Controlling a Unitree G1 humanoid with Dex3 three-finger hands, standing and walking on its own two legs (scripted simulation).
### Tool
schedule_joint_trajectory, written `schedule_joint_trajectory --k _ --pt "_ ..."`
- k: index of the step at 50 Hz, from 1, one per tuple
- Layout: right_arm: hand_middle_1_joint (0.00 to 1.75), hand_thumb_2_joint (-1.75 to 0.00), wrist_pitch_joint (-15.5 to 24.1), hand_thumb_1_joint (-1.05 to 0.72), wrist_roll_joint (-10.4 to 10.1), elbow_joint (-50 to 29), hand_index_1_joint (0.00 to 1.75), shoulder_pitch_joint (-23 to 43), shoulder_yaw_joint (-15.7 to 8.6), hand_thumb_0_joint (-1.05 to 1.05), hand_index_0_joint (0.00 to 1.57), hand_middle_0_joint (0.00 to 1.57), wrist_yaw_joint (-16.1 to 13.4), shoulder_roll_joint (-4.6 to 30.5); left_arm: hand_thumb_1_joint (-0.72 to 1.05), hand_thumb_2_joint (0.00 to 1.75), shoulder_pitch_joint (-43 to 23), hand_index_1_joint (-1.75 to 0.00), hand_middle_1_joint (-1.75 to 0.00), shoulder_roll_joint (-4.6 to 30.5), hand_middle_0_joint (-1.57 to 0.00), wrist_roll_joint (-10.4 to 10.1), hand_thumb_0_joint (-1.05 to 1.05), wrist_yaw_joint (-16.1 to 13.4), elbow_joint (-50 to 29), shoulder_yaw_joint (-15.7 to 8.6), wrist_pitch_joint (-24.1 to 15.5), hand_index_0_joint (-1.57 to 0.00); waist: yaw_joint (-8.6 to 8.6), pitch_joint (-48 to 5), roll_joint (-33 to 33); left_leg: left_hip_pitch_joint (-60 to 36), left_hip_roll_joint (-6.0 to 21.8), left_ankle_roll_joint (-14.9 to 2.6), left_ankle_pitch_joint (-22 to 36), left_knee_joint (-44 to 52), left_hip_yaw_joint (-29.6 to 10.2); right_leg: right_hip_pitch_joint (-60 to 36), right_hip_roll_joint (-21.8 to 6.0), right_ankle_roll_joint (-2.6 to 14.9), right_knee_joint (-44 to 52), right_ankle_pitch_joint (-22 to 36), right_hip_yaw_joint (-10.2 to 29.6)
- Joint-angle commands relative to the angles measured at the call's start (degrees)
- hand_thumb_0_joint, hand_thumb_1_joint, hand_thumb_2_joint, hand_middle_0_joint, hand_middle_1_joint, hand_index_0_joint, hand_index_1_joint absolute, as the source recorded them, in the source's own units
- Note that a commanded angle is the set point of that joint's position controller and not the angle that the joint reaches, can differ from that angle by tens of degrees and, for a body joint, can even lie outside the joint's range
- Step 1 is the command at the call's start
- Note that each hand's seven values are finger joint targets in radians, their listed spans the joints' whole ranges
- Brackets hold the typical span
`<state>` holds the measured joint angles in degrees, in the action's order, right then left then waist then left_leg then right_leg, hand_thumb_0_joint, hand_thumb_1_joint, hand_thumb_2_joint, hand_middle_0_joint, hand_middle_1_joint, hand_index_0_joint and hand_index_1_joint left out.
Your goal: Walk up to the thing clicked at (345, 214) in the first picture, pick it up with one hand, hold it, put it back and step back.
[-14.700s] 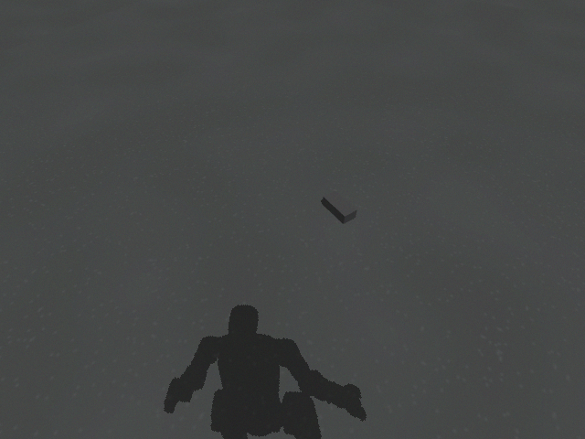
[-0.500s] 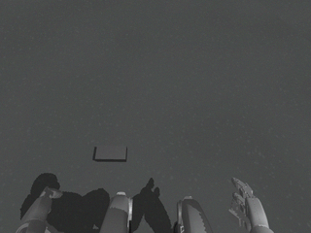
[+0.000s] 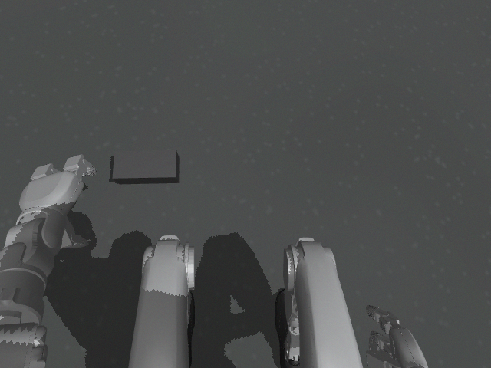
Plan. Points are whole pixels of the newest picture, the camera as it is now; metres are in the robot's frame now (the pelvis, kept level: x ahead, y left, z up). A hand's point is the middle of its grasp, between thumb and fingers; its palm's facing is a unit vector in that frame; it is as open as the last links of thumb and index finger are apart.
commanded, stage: rise first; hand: left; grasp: from above
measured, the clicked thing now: (147, 167) +0.54 +0.27 -0.39
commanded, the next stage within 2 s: none
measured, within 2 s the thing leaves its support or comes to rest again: neither
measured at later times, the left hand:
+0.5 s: hand (95, 184) +0.44 +0.32 -0.21, palm faces -0.47 -0.02 -0.88, open 14.2 cm
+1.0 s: hand (107, 174) +0.47 +0.32 -0.25, palm faces -0.46 -0.03 -0.89, open 14.1 cm
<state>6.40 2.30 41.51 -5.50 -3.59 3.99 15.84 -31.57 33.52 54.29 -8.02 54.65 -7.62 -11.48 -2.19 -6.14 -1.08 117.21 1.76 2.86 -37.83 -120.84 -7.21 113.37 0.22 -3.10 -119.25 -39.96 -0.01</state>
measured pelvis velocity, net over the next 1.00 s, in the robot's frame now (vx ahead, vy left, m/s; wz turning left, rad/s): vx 0.01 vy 0.02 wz -0.08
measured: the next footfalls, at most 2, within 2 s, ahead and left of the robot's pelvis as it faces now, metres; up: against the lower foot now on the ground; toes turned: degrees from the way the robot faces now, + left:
none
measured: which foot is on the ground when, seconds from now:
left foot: down 0.00-1.00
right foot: down 0.00-1.00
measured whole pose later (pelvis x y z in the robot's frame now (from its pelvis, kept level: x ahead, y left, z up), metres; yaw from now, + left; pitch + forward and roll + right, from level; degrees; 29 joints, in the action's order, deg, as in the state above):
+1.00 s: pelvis +0.01 +0.02 -0.09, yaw -5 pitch +35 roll -10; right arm -0.2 8.4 42.2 -6.9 2.4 7.7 14.4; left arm -54.5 46.5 75.6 -20.9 81.1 -7.7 -16.0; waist -12.0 -2.6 1.1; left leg 133.4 0.4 1.3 -39.6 -137.6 -10.4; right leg 126.4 1.5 -4.2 -132.7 -41.7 -1.0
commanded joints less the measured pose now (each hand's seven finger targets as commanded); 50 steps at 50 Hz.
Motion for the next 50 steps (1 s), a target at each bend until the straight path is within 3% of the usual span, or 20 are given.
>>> schedule_joint_trajectory --k 1,4,7,8,11,12,14,15,16,20,21,22,24,30,34,35,37,38,49,50 --pt "0.3 -0.89 -0.17 -0.87 0.54 -3.47 0.3 -9.56 -3.99 0.0 0.2 0.2 -0.4 11.35 -0.56 1.05 -16.48 -1.05 -1.04 19.22 -0.04 3.11 0.0 -3.39 -4.28 -4.14 -2.48 -0.04 -1.39 -38.54 -4.08 -24.38 -1.37 -4.31 5.34 10.98 6.26 -16.39 1.49 4.29 13.83 6.5 -5.2" --pt "0.3 -0.89 -1.93 -0.87 1.08 -3.08 0.3 -10.0 -3.72 0.0 0.2 0.2 -0.11 12.06 -0.56 1.06 -20.53 -1.03 -1.02 22.17 -0.04 5.59 0.0 -4.78 -2.89 -4.97 -3.26 -0.04 -1.87 -37.8 -6.8 -25.0 -1.26 -4.05 3.61 10.51 4.96 -12.28 1.49 4.64 11.09 5.21 -6.34" --pt "0.3 -0.9 -3.48 -0.88 1.7 -2.47 0.3 -10.66 -3.01 0.0 0.2 0.2 0.3 12.07 -0.57 1.06 -22.75 -1.01 -1.0 22.19 -0.05 8.27 0.0 -5.87 1.68 -3.72 -3.65 -0.04 -3.71 -35.65 -7.48 -22.73 -1.45 -4.14 3.7 8.68 4.82 -10.13 1.59 4.74 9.18 5.58 -6.84" --pt "0.3 -0.9 -3.89 -0.88 1.87 -2.33 0.3 -10.51 -2.82 0.0 0.2 0.2 0.4 11.89 -0.57 1.05 -23.69 -1.01 -1.0 23.14 -0.05 8.97 0.0 -6.35 1.15 -3.86 -3.84 -0.04 -2.97 -36.14 -8.25 -22.28 -1.62 -4.09 3.49 8.49 4.99 -9.83 1.59 4.88 8.79 5.34 -6.8" --pt "0.3 -0.9 -4.79 -0.89 2.42 -1.99 0.3 -10.84 -2.45 0.0 0.2 0.2 0.72 12.46 -0.56 1.05 -25.61 -1.0 -0.99 24.22 -0.05 11.36 0.0 -7.25 4.48 -3.56 -4.3 -0.04 -3.7 -35.07 -10.16 -22.41 -1.56 -3.84 3.43 7.81 4.16 -6.47 1.49 5.14 6.62 5.67 -7.4" --pt "0.3 -0.9 -5.01 -0.89 2.6 -1.71 0.3 -11.01 -2.29 0.0 0.2 0.2 0.83 12.57 -0.57 1.06 -26.68 -0.98 -0.97 23.07 -0.05 12.2 0.0 -7.49 5.95 -2.33 -4.58 -0.04 -4.59 -33.9 -10.79 -21.52 -1.54 -3.81 2.9 7.25 4.07 -4.87 1.58 5.17 5.92 5.5 -7.63" --pt "0.3 -0.9 -5.36 -0.89 3.01 -1.18 0.3 -11.13 -1.92 0.0 0.2 0.2 0.99 12.62 -0.55 1.03 -27.85 -0.99 -0.99 25.15 -0.05 13.51 0.0 -8.21 7.49 -2.98 -4.88 -0.05 -4.46 -34.34 -11.26 -21.4 -1.66 -3.88 3.74 6.13 4.3 -4.91 1.55 5.21 5.39 6.28 -7.63" --pt "0.3 -0.9 -5.49 -0.89 3.24 -1.37 0.3 -11.31 -1.76 0.0 0.2 0.2 1.1 12.57 -0.57 1.05 -30.36 -0.98 -0.97 25.32 -0.05 14.0 0.0 -8.61 5.77 -2.81 -5.36 -0.04 -5.01 -35.92 -11.8 -21.73 -1.79 -3.99 5.32 4.83 4.81 -5.7 1.49 5.08 5.33 7.74 -7.38" --pt "0.3 -0.9 -5.78 -0.89 3.38 -0.67 0.3 -12.07 -1.77 0.0 0.2 0.2 1.17 12.86 -0.56 1.04 -29.18 -0.98 -0.97 25.65 -0.05 15.14 0.0 -8.85 9.11 -2.91 -5.33 -0.04 -5.52 -35.33 -10.45 -20.88 -1.84 -4.07 5.35 4.58 4.58 -4.87 1.73 5.07 4.88 7.6 -7.64" --pt "0.3 -0.9 -6.02 -0.9 4.29 -0.45 0.3 -11.29 -1.04 0.0 0.2 0.2 1.45 12.73 -0.56 1.03 -33.58 -0.98 -0.98 26.68 -0.06 16.92 0.0 -10.14 9.48 -2.0 -6.6 -0.05 -5.99 -34.87 -12.36 -18.94 -2.07 -4.11 4.69 2.95 5.01 -3.97 1.68 5.07 4.01 7.05 -7.68" --pt "0.3 -0.9 -6.17 -0.9 4.54 -0.28 0.3 -11.47 -1.08 0.0 0.2 0.2 1.52 12.78 -0.55 1.03 -32.01 -0.99 -0.99 26.28 -0.05 17.94 0.0 -10.32 11.84 -1.88 -6.61 -0.05 -5.96 -34.76 -11.58 -19.05 -2.05 -4.15 4.89 2.62 5.0 -3.54 1.86 5.02 3.86 7.2 -7.9" --pt "0.3 -0.9 -6.2 -0.9 4.51 -0.18 0.3 -11.51 -1.01 0.0 0.2 0.2 1.55 12.96 -0.56 1.03 -33.46 -0.98 -0.98 27.42 -0.06 18.12 0.0 -10.85 10.75 -2.65 -6.92 -0.05 -5.78 -35.39 -12.51 -19.54 -2.09 -3.95 5.08 2.63 4.89 -3.43 1.8 5.09 3.44 7.31 -7.94" --pt "0.3 -0.9 -6.39 -0.9 5.16 0.05 0.3 -11.78 -0.73 0.0 0.2 0.2 1.76 13.15 -0.54 1.01 -33.88 -0.99 -0.99 26.45 -0.05 19.0 0.0 -11.52 12.9 -1.85 -7.11 -0.05 -7.01 -35.25 -12.48 -19.66 -1.93 -4.0 6.3 1.65 4.57 -2.79 1.92 4.93 2.48 8.77 -8.4" --pt "0.3 -0.9 -6.32 -0.9 5.78 0.77 0.3 -12.27 -0.12 0.0 0.2 0.2 2.03 13.14 -0.55 1.01 -37.68 -1.0 -1.0 27.49 -0.06 19.77 0.0 -13.59 14.54 -1.91 -6.54 -0.06 -7.52 -36.31 -14.59 -20.24 -1.83 -3.93 8.14 0.06 4.69 -1.96 2.01 4.89 1.2 10.75 -8.49" --pt "0.3 -0.9 -6.22 -0.91 6.03 0.73 0.3 -12.54 0.14 0.0 0.2 0.2 2.24 13.2 -0.54 1.0 -38.83 -1.0 -1.01 27.19 -0.06 20.09 0.0 -14.2 16.77 -1.28 -5.73 -0.06 -8.99 -35.52 -13.98 -18.75 -1.77 -4.14 7.6 -0.71 4.49 -1.56 2.2 4.75 0.91 10.67 -8.76" --pt "0.3 -0.9 -6.16 -0.91 6.12 0.83 0.3 -12.59 0.19 0.0 0.2 0.2 2.23 13.35 -0.54 1.0 -39.73 -1.0 -1.01 28.17 -0.06 20.19 0.0 -14.34 16.22 -1.79 -5.72 -0.06 -8.52 -36.18 -14.91 -18.9 -1.68 -4.07 7.86 -0.86 4.49 -1.34 2.14 4.72 0.52 10.82 -8.8" --pt "0.3 -0.9 -6.16 -0.9 6.14 0.7 0.3 -12.34 0.32 0.0 0.2 0.2 2.25 13.41 -0.54 0.99 -40.02 -1.01 -1.02 28.43 -0.06 20.33 0.0 -14.57 16.48 -1.65 -5.39 -0.06 -8.44 -35.93 -16.01 -19.14 -1.61 -3.88 7.04 -0.54 4.04 -0.35 2.1 4.88 -0.24 10.34 -8.93" --pt "0.3 -0.9 -6.11 -0.91 6.23 0.67 0.3 -12.39 0.5 0.0 0.2 0.2 2.29 13.22 -0.54 0.99 -39.4 -1.01 -1.02 26.8 -0.06 20.25 0.0 -14.6 17.88 -0.83 -5.22 -0.06 -8.96 -35.18 -15.95 -18.88 -1.54 -3.9 7.27 -0.85 4.05 -0.16 2.11 4.72 -0.36 10.68 -9.02" --pt "0.3 -0.9 -6.4 -0.91 6.39 0.27 0.3 -13.49 1.51 0.0 0.2 0.2 2.94 13.53 -0.52 0.97 -39.76 -1.03 -1.05 28.67 -0.06 20.07 0.0 -14.84 18.78 -1.81 -4.36 -0.07 -9.75 -36.24 -17.07 -19.76 -1.37 -3.82 12.2 -2.27 3.39 -1.25 2.28 4.67 -1.61 14.72 -9.34" --pt "0.3 -0.9 -6.5 -0.91 6.47 0.34 0.3 -13.64 1.56 0.0 0.2 0.2 2.99 13.62 -0.6 1.05 -39.84 -1.01 -0.99 28.47 -0.06 20.0 0.0 -14.79 18.93 -1.83 -4.49 -0.04 -9.94 -36.12 -16.77 -19.36 -1.4 -3.77 12.09 -2.4 3.38 -1.31 2.25 4.63 -1.72 14.69 -9.34"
